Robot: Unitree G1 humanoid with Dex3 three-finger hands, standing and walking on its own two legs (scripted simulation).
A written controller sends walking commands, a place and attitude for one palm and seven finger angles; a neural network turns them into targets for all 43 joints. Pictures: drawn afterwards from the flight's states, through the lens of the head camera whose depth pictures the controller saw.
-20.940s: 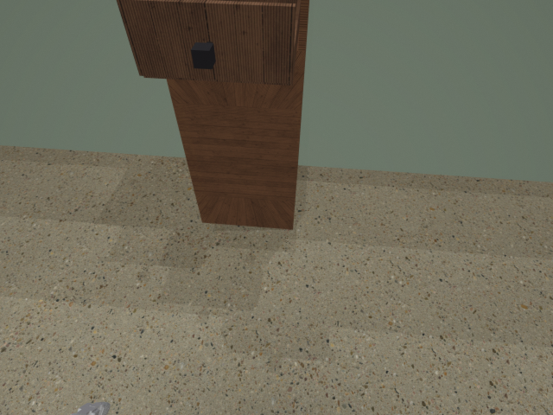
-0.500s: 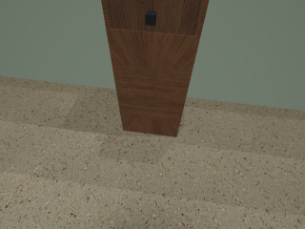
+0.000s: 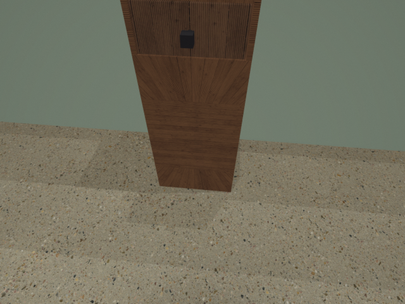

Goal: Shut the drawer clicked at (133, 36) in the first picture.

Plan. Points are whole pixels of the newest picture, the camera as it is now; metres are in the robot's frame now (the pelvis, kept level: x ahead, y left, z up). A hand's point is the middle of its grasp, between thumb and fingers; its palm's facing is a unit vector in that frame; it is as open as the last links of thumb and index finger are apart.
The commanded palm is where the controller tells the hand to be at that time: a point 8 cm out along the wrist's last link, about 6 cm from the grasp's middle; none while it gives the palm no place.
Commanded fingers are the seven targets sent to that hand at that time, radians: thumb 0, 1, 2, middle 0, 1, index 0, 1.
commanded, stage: let the arm hang, fingers relaxed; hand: left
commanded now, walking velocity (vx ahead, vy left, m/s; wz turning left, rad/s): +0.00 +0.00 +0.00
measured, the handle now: (188, 36) +0.85 +0.09 +0.15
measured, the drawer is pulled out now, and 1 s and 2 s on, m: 0.00 0.00 0.00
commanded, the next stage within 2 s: look to check the result in 0.10 s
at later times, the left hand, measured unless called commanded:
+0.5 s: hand out of the picture -0.02 +0.15 -0.17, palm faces +0.07 -0.98 -0.18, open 7.4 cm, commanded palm none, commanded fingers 0.00 0.90 0.90 -0.20 -0.30 -0.20 -0.30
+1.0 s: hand out of the picture +0.02 +0.14 -0.17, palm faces +0.06 -0.98 -0.18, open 7.4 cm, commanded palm none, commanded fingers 0.00 0.90 0.90 -0.20 -0.30 -0.20 -0.30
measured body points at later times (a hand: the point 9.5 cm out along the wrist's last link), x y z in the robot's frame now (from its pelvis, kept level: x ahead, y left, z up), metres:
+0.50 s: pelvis +0.02 -0.01 +0.00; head +0.03 -0.02 +0.45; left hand -0.02 +0.20 -0.16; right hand +0.00 -0.22 -0.17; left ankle +0.05 +0.10 -0.74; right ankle -0.01 -0.12 -0.74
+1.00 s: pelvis +0.03 -0.02 +0.00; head +0.04 -0.03 +0.45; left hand +0.02 +0.20 -0.16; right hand +0.02 -0.24 -0.16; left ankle +0.05 +0.10 -0.74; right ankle -0.01 -0.12 -0.74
